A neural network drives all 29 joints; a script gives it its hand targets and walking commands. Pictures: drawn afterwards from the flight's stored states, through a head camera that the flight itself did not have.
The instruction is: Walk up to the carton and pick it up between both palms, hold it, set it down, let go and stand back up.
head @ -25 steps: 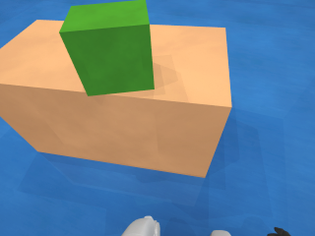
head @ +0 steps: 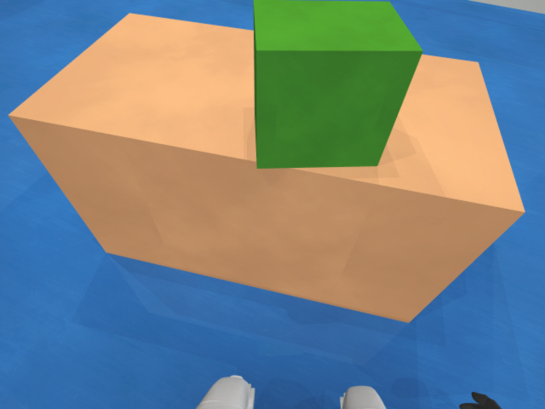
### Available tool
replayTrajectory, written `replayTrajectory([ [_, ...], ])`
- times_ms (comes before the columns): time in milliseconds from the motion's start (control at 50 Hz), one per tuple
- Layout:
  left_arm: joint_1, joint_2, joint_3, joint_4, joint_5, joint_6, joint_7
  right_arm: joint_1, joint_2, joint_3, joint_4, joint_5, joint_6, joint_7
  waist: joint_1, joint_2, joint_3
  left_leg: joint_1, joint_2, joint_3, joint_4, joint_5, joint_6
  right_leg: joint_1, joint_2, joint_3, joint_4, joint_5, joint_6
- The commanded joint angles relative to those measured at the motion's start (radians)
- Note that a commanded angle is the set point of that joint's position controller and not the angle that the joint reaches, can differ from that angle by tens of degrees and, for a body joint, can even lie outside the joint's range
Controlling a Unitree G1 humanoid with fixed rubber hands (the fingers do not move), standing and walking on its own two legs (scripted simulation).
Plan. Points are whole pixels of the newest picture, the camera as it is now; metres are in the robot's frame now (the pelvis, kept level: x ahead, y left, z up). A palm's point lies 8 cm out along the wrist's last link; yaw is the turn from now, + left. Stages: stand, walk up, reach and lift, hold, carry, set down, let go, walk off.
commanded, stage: walk up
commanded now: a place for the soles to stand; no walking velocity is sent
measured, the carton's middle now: (319, 89) +0.69 -0.06 +0.08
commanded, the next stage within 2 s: none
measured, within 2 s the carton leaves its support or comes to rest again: neither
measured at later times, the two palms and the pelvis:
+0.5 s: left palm out of the picture +0.11 +0.43 -0.06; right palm (421, 405) +0.16 -0.20 -0.09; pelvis +0.08 +0.09 +0.02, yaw +0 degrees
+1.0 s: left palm out of the picture +0.14 +0.44 -0.13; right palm (428, 387) +0.17 -0.19 -0.03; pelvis +0.10 +0.14 +0.03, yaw -4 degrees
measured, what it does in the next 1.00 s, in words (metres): steps to the left: right foot, then left foot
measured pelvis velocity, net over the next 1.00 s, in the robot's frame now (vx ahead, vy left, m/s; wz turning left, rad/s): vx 0.10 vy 0.14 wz -0.06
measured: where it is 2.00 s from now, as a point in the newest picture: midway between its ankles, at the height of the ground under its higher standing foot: outside the picture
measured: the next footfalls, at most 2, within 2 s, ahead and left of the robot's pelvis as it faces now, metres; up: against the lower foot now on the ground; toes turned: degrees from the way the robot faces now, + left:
right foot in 0.40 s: +0.17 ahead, -0.07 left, +0.00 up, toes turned +0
left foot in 0.64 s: +0.20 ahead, +0.24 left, +0.00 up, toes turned -2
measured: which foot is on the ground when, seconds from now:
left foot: down 0.00-0.42, up 0.44-0.62, down 0.64-1.00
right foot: up 0.00-0.38, down 0.40-0.64, up 0.66-1.00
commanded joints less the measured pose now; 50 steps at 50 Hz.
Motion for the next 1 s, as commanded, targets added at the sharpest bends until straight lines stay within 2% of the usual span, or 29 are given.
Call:
replayTrajectory([
  [0, -0.034, 0.238, 0.033, -0.056, -0.007, -0.007, 0.009, 0.013, -0.325, -0.173, -0.077, -0.025, -0.045, -0.062, -0.078, 0.228, 0.062, 0.166, 0.199, -0.51, -0.835, 0.112, -0.116, -0.367, 0.079, 0.048, 0.294, 0.165, -0.02],
  [140, 0.015, 0.204, 0.018, -0.052, -0.01, -0.019, -0.021, 0.1, -0.208, -0.159, -0.118, -0.058, -0.061, -0.06, -0.07, 0.184, -0.002, 0.321, 0.175, -0.288, -0.704, 0.459, 0.07, -0.269, 0.081, -0.076, -0.075, 0.207, -0.006],
  [180, -0.036, 0.226, 0.024, -0.061, -0.012, -0.017, -0.018, 0.117, -0.213, -0.158, -0.126, -0.058, -0.057, -0.058, -0.076, 0.159, 0.048, 0.302, 0.148, -0.258, -0.673, 0.513, 0.072, -0.242, 0.087, -0.102, -0.127, 0.185, -0.015],
  [220, -0.063, 0.21, 0.01, -0.094, -0.013, -0.012, -0.027, 0.184, -0.222, -0.158, -0.116, -0.051, -0.059, -0.065, -0.111, 0.137, -0.011, 0.367, 0.138, -0.217, -0.664, 0.599, -0.016, -0.227, 0.095, -0.147, -0.238, 0.186, -0.037],
  [260, -0.035, 0.189, -0.001, -0.083, -0.017, -0.024, -0.023, 0.203, -0.171, -0.144, -0.114, -0.055, -0.054, -0.064, -0.117, 0.134, -0.038, 0.392, 0.075, -0.149, -0.623, 0.777, -0.034, -0.173, 0.114, -0.21, -0.321, 0.248, -0.034],
  [300, 0.088, 0.179, -0.005, -0.06, -0.017, -0.024, -0.018, 0.126, -0.176, -0.139, -0.133, -0.059, -0.036, -0.068, -0.058, 0.156, -0.089, 0.378, 0.057, -0.09, -0.463, 0.888, -0.025, -0.026, 0.114, -0.248, -0.419, 0.277, -0.026],
  [340, 0.247, 0.202, 0.027, -0.012, -0.011, -0.023, 0.0, 0.048, -0.181, -0.135, -0.158, -0.048, -0.03, -0.064, 0.067, 0.088, -0.122, 0.13, 0.026, -0.028, -0.302, 1.048, -0.059, 0.322, 0.124, -0.249, -0.529, 0.418, -0.058],
  [360, 0.381, 0.201, 0.033, 0.025, -0.013, -0.024, -0.003, -0.023, -0.17, -0.132, -0.174, -0.039, -0.032, -0.072, 0.15, 0.03, -0.187, 0.052, -0.028, 0.029, -0.063, 0.958, -0.094, 0.472, 0.095, -0.173, -0.622, 0.491, -0.132],
  [380, 0.453, 0.248, 0.063, 0.033, 0.005, -0.021, 0.0, -0.015, -0.15, -0.122, -0.168, -0.021, -0.04, -0.079, 0.199, -0.191, -0.252, -0.109, -0.048, 0.069, 0.318, 0.511, -0.104, 0.604, -0.094, 0.126, -0.616, 0.569, -0.256],
  [400, 0.337, 0.301, 0.066, -0.005, 0.01, -0.017, 0.003, 0.02, -0.145, -0.114, -0.184, -0.012, -0.032, -0.076, 0.127, -0.273, -0.3, -0.244, -0.089, -0.031, 0.343, -0.054, -0.085, 0.579, -0.314, 0.583, -0.731, 0.483, -0.393],
  [420, 0.172, 0.369, 0.074, -0.067, 0.012, -0.021, 0.019, 0.007, -0.198, -0.128, -0.168, -0.021, -0.031, -0.079, 0.066, -0.288, -0.217, -0.306, -0.013, -0.172, 0.42, -0.155, -0.062, 0.499, -0.44, 0.83, -0.776, 0.438, -0.486],
  [440, 0.091, 0.317, 0.066, -0.096, 0.009, -0.035, 0.023, -0.098, -0.247, -0.134, -0.174, -0.03, -0.035, -0.082, 0.085, -0.115, -0.137, -0.349, 0.057, -0.258, 0.411, -0.165, -0.033, 0.421, -0.463, 0.742, -0.694, 0.498, -0.475],
  [480, 0.002, 0.258, 0.046, -0.097, 0.014, -0.052, 0.027, -0.049, -0.199, -0.126, -0.127, -0.025, -0.05, -0.075, 0.021, -0.146, -0.019, -0.298, 0.094, -0.276, 0.344, -0.208, -0.024, 0.233, -0.334, 0.42, -0.547, 0.677, -0.343],
  [500, -0.065, 0.261, 0.034, -0.124, 0.018, -0.057, 0.027, -0.036, -0.173, -0.113, -0.122, -0.012, -0.047, -0.069, -0.007, -0.238, 0.009, -0.217, 0.117, -0.298, 0.195, -0.275, -0.001, 0.085, -0.3, 0.339, -0.515, 0.671, -0.292],
  [520, -0.087, 0.251, 0.024, -0.136, 0.032, -0.052, 0.009, 0.024, -0.174, -0.117, -0.078, -0.007, -0.053, -0.056, -0.039, -0.105, -0.048, -0.055, 0.087, -0.205, 0.04, -0.117, -0.019, 0.004, -0.212, 0.254, -0.505, 0.636, -0.246],
  [540, -0.112, 0.236, 0.025, -0.135, 0.034, -0.052, 0.003, 0.123, -0.152, -0.118, -0.027, 0.004, -0.055, -0.053, -0.076, -0.188, -0.134, 0.081, 0.096, -0.117, -0.195, 0.07, -0.018, 0.005, -0.157, 0.145, -0.485, 0.598, -0.188],
  [580, -0.16, 0.163, 0.003, -0.149, 0.02, -0.009, -0.038, 0.236, -0.159, -0.132, 0.078, -0.004, -0.081, -0.076, -0.129, -0.165, -0.189, 0.379, -0.01, 0.101, -0.546, 0.412, -0.071, -0.117, 0.03, -0.043, -0.211, 0.533, -0.082],
  [600, -0.09, 0.092, -0.002, -0.135, 0.025, 0.016, -0.051, 0.287, -0.218, -0.149, 0.08, -0.024, -0.091, -0.093, -0.127, 0.0, -0.173, 0.391, 0.037, -0.055, -0.622, 0.34, -0.082, -0.197, 0.133, -0.023, 0.011, 0.244, -0.057],
  [620, -0.018, 0.055, -0.007, -0.138, 0.018, 0.034, -0.052, 0.164, -0.32, -0.151, 0.043, -0.032, -0.094, -0.105, -0.037, 0.194, -0.106, 0.286, 0.298, -0.514, -0.73, 0.226, 0.009, -0.328, 0.239, -0.038, 0.082, -0.065, -0.018],
  [640, 0.016, 0.165, 0.028, -0.115, 0.002, 0.058, -0.052, 0.01, -0.353, -0.158, 0.003, -0.023, -0.092, -0.106, -0.019, 0.099, -0.145, 0.149, 0.378, -0.664, -0.817, -0.045, 0.108, -0.189, 0.172, 0.139, 0.097, -0.013, -0.016],
  [660, -0.028, 0.234, 0.036, -0.08, 0.011, 0.068, -0.056, -0.031, -0.306, -0.142, -0.014, -0.014, -0.089, -0.114, -0.031, 0.026, -0.024, 0.111, 0.396, -0.693, -0.896, -0.257, 0.072, -0.24, 0.15, 0.089, 0.164, 0.07, -0.018],
  [680, -0.006, 0.218, 0.04, -0.056, 0.001, 0.069, -0.062, -0.068, -0.273, -0.141, -0.012, -0.011, -0.092, -0.124, -0.003, 0.04, 0.054, 0.103, 0.354, -0.602, -0.835, -0.059, 0.056, -0.296, 0.148, 0.078, 0.161, 0.139, 0.001],
  [720, 0.033, 0.199, 0.043, -0.031, 0.004, 0.077, -0.08, -0.029, -0.278, -0.143, 0.019, -0.009, -0.098, -0.133, -0.015, 0.049, -0.029, 0.165, 0.314, -0.462, -0.808, -0.031, -0.035, -0.265, 0.14, 0.095, 0.171, 0.213, -0.005],
  [780, 0.073, 0.212, 0.062, -0.027, 0.019, 0.079, -0.089, -0.048, -0.25, -0.156, 0.012, -0.019, -0.106, -0.138, -0.003, 0.054, -0.05, 0.222, 0.353, -0.406, -0.72, 0.131, 0.057, -0.246, 0.123, 0.092, 0.143, 0.191, 0.018],
  [820, 0.106, 0.207, 0.059, -0.023, 0.02, 0.09, -0.091, 0.0, -0.236, -0.136, 0.031, -0.015, -0.111, -0.14, 0.018, 0.082, -0.094, 0.369, 0.283, -0.358, -0.7, 0.179, 0.024, -0.266, 0.138, 0.126, 0.106, 0.227, 0.027],
  [860, 0.062, 0.183, 0.057, -0.048, 0.028, 0.087, -0.091, 0.027, -0.218, -0.135, 0.034, -0.02, -0.117, -0.146, -0.012, 0.193, -0.129, 0.425, 0.289, -0.317, -0.612, 0.429, 0.052, -0.281, 0.106, 0.089, 0.054, 0.194, 0.027],
  [880, 0.072, 0.208, 0.065, -0.052, 0.029, 0.093, -0.093, 0.026, -0.22, -0.136, 0.026, -0.01, -0.118, -0.149, -0.011, 0.161, -0.167, 0.486, 0.309, -0.306, -0.599, 0.441, 0.063, -0.289, 0.117, 0.098, 0.076, 0.176, 0.037],
  [920, 0.06, 0.19, 0.051, -0.052, 0.024, 0.094, -0.092, 0.078, -0.231, -0.135, 0.039, -0.014, -0.119, -0.152, -0.018, 0.215, -0.166, 0.482, 0.264, -0.265, -0.617, 0.46, 0.01, -0.261, 0.116, 0.08, 0.024, 0.177, 0.026],
  [980, 0.066, 0.204, 0.067, -0.047, 0.027, 0.095, -0.095, 0.007, -0.234, -0.132, 0.022, -0.012, -0.121, -0.153, -0.011, 0.229, -0.145, 0.43, 0.33, -0.253, -0.587, 0.399, 0.149, -0.261, 0.086, 0.055, 0.007, 0.158, 0.034],
])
